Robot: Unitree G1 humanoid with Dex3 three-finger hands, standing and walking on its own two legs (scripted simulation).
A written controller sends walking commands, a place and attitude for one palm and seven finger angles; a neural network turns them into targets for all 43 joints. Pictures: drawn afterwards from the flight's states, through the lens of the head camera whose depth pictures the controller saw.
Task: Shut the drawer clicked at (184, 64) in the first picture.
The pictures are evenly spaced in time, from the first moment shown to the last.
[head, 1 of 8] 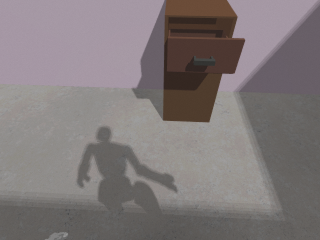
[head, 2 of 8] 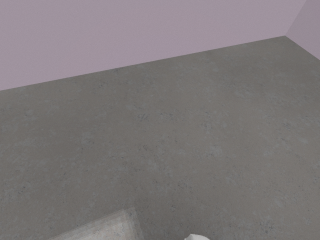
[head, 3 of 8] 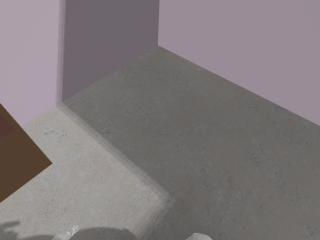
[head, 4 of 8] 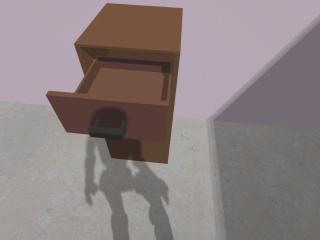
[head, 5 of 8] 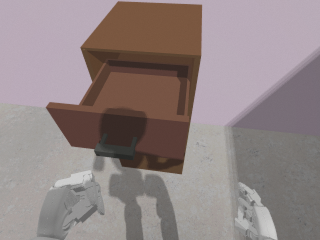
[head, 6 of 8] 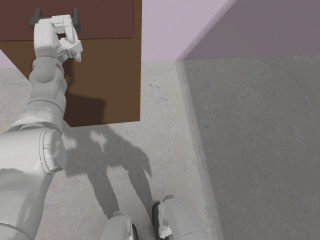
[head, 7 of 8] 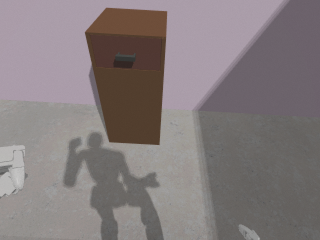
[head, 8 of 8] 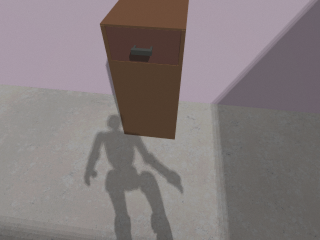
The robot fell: no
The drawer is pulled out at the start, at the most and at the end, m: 0.28 0.28 0.00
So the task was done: yes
